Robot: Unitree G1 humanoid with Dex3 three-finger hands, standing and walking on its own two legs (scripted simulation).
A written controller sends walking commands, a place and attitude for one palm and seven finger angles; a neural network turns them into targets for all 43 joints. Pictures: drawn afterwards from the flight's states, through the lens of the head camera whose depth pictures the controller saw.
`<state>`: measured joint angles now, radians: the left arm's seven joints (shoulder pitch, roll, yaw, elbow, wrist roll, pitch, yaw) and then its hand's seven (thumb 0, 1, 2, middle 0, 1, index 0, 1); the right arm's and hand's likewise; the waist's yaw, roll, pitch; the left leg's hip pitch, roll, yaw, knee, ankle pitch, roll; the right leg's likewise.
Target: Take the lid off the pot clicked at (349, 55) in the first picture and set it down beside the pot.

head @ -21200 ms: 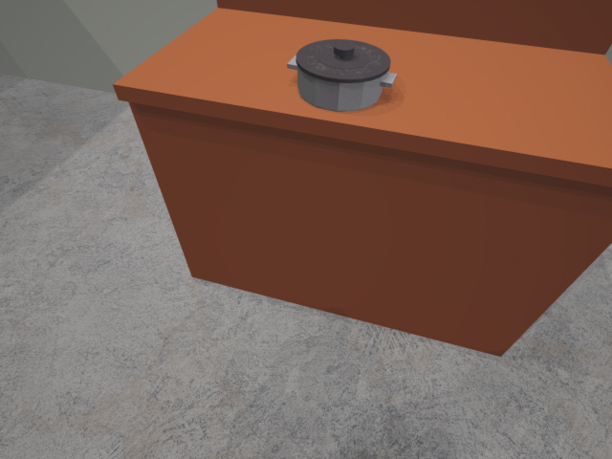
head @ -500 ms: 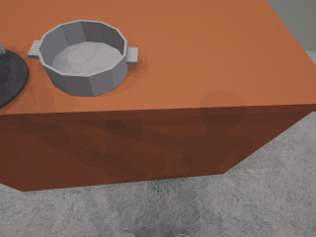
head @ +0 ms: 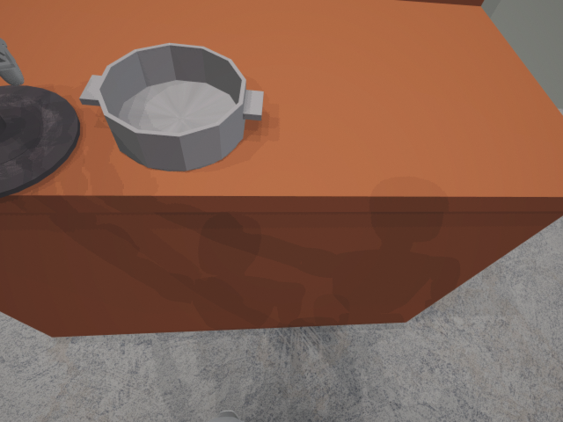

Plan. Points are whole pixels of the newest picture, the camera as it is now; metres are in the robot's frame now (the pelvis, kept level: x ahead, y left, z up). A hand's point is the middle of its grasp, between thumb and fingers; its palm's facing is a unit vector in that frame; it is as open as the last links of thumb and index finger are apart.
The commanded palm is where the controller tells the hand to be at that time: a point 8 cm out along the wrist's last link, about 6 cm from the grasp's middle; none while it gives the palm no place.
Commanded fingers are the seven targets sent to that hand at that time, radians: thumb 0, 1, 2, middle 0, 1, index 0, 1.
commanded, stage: raise the empty hand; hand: left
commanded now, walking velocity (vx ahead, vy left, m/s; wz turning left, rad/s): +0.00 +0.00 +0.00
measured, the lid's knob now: out of the picture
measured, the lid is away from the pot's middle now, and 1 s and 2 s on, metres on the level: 0.24 0.24 0.24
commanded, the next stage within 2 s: draw the hand back to the body in 1.04 s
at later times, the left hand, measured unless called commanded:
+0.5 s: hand out of the picture +0.48 +0.36 +0.22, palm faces -0.30 -0.16 -0.94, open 11.1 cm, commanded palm +0.51 +0.35 +0.30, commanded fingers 0.00 -0.10 0.84 -0.44 -0.69 -0.44 -0.69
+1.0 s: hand out of the picture +0.47 +0.37 +0.27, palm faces -0.22 -0.17 -0.96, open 11.1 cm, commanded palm +0.50 +0.36 +0.34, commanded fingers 0.00 -0.10 0.84 -0.44 -0.69 -0.44 -0.69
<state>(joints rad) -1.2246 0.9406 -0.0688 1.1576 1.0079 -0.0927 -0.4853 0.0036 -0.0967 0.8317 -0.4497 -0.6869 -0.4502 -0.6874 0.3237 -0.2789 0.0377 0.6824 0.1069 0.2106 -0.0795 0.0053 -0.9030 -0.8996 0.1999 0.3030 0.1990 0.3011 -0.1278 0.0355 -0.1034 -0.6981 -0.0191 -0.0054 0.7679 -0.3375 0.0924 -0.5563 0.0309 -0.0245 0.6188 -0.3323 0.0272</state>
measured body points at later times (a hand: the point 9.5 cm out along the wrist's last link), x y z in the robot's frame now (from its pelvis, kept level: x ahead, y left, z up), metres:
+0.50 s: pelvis +0.01 +0.00 +0.01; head +0.09 +0.02 +0.45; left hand +0.49 +0.36 +0.27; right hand +0.00 -0.28 -0.11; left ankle +0.01 +0.05 -0.71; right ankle -0.03 -0.16 -0.71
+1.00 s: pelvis +0.01 -0.01 +0.01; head +0.09 +0.01 +0.46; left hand +0.48 +0.37 +0.32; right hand +0.04 -0.28 -0.11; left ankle +0.01 +0.05 -0.71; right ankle -0.03 -0.16 -0.71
